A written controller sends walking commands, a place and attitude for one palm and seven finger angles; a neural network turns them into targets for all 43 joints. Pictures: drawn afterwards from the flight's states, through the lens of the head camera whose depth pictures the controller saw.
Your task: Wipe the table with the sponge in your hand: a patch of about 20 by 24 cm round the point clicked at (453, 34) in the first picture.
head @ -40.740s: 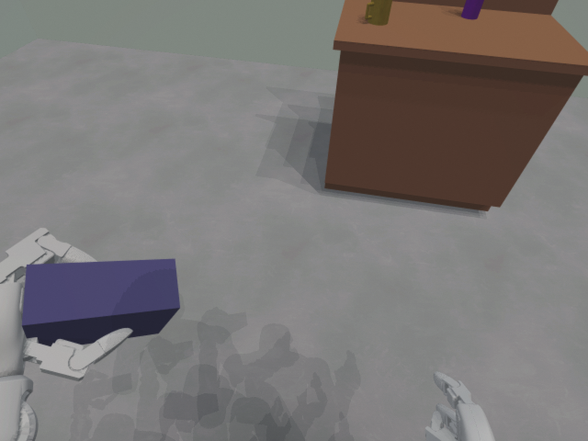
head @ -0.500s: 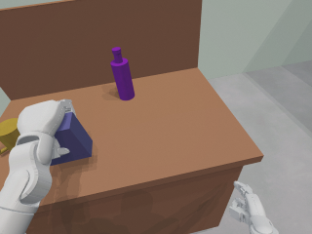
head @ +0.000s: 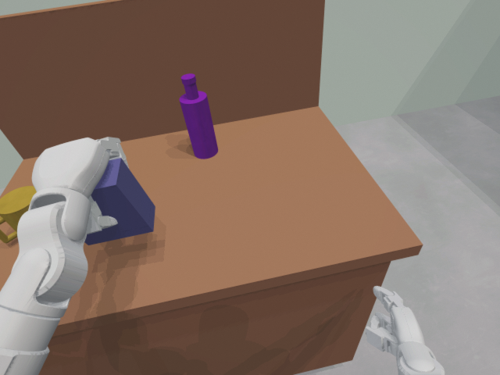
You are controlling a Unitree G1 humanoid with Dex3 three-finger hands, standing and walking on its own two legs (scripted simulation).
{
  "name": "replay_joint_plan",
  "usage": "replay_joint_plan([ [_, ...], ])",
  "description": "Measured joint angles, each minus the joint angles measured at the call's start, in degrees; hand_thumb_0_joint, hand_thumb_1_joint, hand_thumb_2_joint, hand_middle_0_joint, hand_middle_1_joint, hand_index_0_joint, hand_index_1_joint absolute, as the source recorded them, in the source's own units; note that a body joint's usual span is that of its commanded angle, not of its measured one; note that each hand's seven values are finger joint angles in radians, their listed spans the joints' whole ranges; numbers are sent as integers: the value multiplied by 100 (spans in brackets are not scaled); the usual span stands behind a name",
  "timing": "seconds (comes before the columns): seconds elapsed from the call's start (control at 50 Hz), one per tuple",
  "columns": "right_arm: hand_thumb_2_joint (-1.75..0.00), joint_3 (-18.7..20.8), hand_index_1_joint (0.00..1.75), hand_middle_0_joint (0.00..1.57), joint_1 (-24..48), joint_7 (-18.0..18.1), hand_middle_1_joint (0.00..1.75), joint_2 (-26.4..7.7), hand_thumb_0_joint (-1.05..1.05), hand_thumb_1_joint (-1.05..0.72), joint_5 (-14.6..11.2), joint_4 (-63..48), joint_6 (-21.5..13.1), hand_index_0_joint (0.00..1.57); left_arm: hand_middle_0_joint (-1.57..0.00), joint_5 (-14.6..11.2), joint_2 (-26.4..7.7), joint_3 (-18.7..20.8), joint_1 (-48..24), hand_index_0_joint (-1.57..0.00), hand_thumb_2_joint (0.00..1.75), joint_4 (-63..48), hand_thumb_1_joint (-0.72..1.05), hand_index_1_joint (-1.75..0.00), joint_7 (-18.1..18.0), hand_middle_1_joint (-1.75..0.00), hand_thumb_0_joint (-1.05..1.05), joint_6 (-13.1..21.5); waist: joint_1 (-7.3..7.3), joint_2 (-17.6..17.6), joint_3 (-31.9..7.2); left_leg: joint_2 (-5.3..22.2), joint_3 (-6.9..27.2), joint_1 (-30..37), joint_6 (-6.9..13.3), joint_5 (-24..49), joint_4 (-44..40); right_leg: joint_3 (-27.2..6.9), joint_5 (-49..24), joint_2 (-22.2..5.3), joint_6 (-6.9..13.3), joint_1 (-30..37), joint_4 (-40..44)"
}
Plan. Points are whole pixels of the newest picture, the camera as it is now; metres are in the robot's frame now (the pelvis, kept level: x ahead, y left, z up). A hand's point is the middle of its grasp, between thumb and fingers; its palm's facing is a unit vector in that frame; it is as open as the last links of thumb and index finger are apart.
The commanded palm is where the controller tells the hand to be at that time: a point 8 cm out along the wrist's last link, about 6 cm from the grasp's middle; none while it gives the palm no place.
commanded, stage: bring the sponge back beside the body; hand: left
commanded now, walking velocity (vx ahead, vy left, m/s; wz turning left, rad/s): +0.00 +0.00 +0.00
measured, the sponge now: (110, 212) +0.29 +0.28 +0.15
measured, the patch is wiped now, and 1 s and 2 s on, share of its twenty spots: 1.00 1.00 1.00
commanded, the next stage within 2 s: step back with the hand held close in 1.66 s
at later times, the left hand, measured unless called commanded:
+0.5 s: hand (89, 218) +0.24 +0.27 +0.18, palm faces +0.18 -0.11 -0.98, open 9.6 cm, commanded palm +0.20 +0.27 +0.26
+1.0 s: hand (77, 246) +0.21 +0.28 +0.16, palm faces +0.14 -0.11 -0.98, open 9.6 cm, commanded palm +0.17 +0.28 +0.25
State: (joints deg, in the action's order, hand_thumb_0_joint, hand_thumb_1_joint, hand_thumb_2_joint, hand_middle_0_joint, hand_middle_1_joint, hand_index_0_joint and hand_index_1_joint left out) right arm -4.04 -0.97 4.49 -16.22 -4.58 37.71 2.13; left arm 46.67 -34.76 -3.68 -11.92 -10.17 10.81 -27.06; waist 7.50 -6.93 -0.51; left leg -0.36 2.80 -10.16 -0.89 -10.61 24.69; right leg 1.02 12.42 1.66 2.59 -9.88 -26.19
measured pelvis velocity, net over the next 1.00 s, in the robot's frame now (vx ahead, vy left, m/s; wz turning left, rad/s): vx -0.01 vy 0.00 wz -0.01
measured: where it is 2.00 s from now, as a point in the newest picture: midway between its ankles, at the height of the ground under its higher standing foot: outside the picture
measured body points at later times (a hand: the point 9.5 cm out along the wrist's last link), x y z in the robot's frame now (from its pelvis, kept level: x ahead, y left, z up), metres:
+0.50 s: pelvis +0.00 +0.00 +0.00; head -0.03 -0.05 +0.44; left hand +0.23 +0.27 +0.24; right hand +0.26 -0.20 -0.07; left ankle +0.03 +0.13 -0.74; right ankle +0.02 -0.09 -0.74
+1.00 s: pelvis -0.01 +0.00 +0.00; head -0.04 -0.05 +0.44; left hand +0.20 +0.28 +0.22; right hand +0.25 -0.19 -0.06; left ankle +0.03 +0.13 -0.74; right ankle +0.02 -0.09 -0.74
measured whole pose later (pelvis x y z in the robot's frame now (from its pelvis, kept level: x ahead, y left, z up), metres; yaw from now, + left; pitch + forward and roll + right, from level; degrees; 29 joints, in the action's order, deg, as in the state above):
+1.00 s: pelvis -0.01 +0.00 +0.00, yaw -1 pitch -6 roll +0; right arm -3.9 -1.7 4.5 -15.8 -3.3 36.5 1.4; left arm 44.3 -35.5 0.1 8.0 -23.0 7.9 -23.9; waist 8.9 -6.6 -0.1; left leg 0.3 2.4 -9.4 -1.0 -11.6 27.1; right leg 0.5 12.6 2.4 2.6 -8.8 -27.4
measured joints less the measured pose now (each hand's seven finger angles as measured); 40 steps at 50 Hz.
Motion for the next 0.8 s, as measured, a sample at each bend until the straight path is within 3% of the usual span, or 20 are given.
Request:
replay_joint_plan([
  [0.18, -90, -38, 30, 20, -16, -92, 30, 14, 2, -91, 32, -114, 56, 20, -77, -69, -31, 125, 320, -80, 110, -224, -50, -136, 9, -139, 0, -49, -55, 20, -40, 18, -57, -12, -3, -49, 36, -58, 38, 20, 5, -42, -58],
  [0.3, -90, 10, 31, 20, -105, -133, 30, -53, 2, -91, 44, -181, 89, 21, -77, -171, -41, 257, 884, -80, 110, -793, -49, -136, -28, -139, 0, -64, 0, -9, -62, 20, -58, 5, 4, -106, 106, -60, 77, 22, -4, -8, -94],
  [0.52, -90, 66, 30, 20, -66, -53, 30, -22, 2, -91, 60, -83, 62, 19, -77, -183, 21, 192, 1234, -80, 110, -1071, -50, -136, -191, -139, 0, 57, 98, -30, 14, 26, -35, 80, -2, -75, 116, -39, 36, 30, 4, 84, -76],
  [0.8, -90, -23, 30, 20, -30, -63, 30, 36, 2, -91, 76, -144, 8, 20, -77, -281, -34, 452, 1612, -80, 109, -1068, -49, -136, -225, -139, 0, 65, 65, -28, -20, 63, -60, 60, -18, -70, 168, -66, 2, 69, 13, 63, -101],
])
